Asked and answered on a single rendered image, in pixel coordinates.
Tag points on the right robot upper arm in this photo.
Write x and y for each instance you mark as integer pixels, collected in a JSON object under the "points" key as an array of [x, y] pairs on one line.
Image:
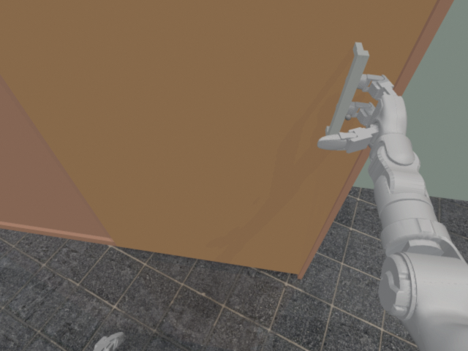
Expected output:
{"points": [[429, 295]]}

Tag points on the right robot forearm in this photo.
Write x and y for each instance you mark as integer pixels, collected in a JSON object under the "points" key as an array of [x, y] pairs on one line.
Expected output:
{"points": [[409, 223]]}

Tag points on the wardrobe door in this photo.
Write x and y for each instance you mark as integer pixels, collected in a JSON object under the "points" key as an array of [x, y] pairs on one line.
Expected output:
{"points": [[191, 126], [35, 189]]}

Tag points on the robot left hand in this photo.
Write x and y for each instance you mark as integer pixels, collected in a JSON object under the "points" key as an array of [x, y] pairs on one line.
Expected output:
{"points": [[109, 343]]}

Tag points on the robot right hand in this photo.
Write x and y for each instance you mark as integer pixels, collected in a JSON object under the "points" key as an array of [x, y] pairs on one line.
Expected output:
{"points": [[389, 116]]}

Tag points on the handle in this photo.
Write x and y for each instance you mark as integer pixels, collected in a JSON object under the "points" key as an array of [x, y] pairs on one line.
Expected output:
{"points": [[356, 70]]}

